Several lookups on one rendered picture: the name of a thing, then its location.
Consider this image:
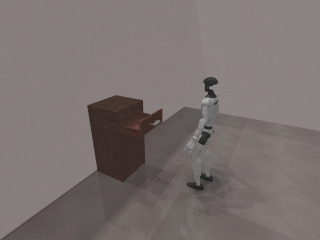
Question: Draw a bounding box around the cabinet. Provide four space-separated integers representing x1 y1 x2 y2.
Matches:
87 95 145 182

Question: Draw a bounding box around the robot left upper arm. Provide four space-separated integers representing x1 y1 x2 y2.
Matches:
200 98 210 125

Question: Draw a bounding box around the right robot foot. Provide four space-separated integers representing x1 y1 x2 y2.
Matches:
200 173 213 182

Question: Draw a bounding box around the robot left forearm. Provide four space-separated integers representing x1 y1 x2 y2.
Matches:
191 119 205 143

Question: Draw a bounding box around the left robot hand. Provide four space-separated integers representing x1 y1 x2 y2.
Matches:
184 141 196 157

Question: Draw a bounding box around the robot right shin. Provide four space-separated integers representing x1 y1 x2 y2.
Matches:
201 153 211 177

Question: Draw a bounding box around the handle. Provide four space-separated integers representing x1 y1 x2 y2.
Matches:
150 120 161 126

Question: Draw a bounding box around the drawer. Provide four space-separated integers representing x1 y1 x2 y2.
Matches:
118 108 163 138

